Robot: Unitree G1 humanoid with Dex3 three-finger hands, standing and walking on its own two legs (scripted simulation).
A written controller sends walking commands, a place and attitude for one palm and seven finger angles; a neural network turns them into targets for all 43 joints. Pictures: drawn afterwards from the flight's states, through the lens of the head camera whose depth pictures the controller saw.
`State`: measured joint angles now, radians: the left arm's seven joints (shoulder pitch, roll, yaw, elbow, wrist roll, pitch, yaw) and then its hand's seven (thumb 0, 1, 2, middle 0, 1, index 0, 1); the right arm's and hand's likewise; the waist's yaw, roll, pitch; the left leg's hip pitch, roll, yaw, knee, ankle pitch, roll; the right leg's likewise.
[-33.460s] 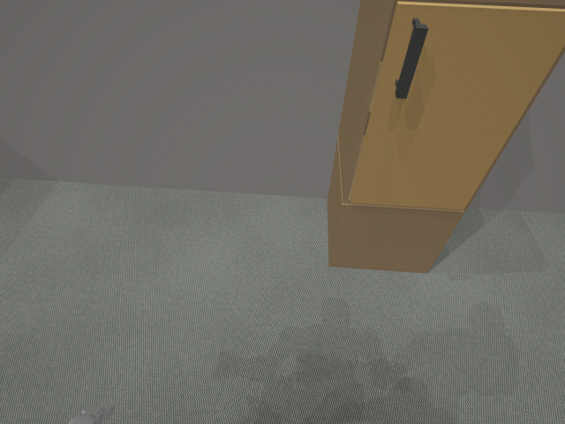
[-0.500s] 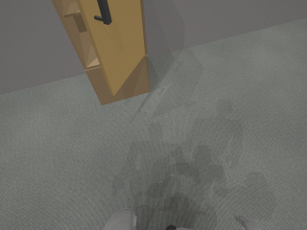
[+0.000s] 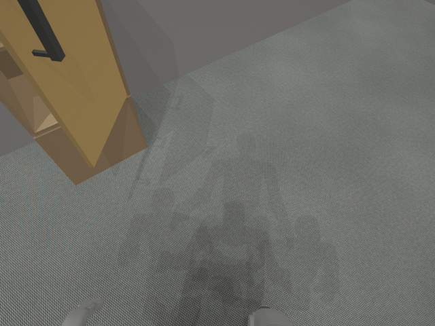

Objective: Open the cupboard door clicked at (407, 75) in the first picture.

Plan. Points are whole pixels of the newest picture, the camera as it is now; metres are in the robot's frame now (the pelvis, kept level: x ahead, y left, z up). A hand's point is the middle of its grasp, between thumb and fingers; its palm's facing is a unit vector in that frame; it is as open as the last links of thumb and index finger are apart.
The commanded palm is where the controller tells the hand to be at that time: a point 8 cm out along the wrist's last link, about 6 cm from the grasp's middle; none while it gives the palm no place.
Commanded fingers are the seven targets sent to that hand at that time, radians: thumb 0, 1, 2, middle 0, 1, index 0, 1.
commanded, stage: walk to a spot facing it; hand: left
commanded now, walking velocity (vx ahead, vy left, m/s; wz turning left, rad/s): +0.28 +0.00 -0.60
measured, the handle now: (31, 24) +0.63 +0.44 +0.15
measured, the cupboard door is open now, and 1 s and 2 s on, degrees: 45 45 45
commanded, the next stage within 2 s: turn to face it in 1.92 s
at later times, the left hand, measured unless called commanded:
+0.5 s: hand (146, 263) +0.25 +0.18 -0.18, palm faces -0.29 -0.94 -0.16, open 7.4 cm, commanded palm none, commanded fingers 0.00 0.90 0.90 -0.20 -0.30 -0.20 -0.30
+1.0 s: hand (246, 170) +0.51 -0.05 -0.16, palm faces -0.54 -0.82 -0.19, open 7.4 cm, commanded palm none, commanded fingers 0.00 0.90 0.90 -0.20 -0.30 -0.20 -0.30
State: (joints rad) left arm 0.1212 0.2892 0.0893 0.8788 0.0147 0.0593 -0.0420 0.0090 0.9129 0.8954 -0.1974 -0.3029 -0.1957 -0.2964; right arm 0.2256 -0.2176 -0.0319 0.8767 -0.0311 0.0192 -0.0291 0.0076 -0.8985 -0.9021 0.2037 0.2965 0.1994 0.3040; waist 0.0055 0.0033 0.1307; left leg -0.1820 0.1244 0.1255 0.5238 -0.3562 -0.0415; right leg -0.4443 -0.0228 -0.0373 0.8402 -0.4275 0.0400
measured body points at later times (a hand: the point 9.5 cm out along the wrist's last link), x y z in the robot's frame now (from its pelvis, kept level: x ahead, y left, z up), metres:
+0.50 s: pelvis +0.14 +0.00 +0.00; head +0.19 +0.02 +0.44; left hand +0.26 +0.23 -0.17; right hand +0.13 -0.26 -0.12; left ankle +0.17 +0.11 -0.74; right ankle +0.03 -0.11 -0.66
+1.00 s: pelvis +0.32 -0.14 +0.00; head +0.36 -0.17 +0.44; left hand +0.54 +0.00 -0.15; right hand +0.16 -0.31 -0.16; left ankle +0.34 +0.03 -0.64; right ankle +0.31 -0.20 -0.74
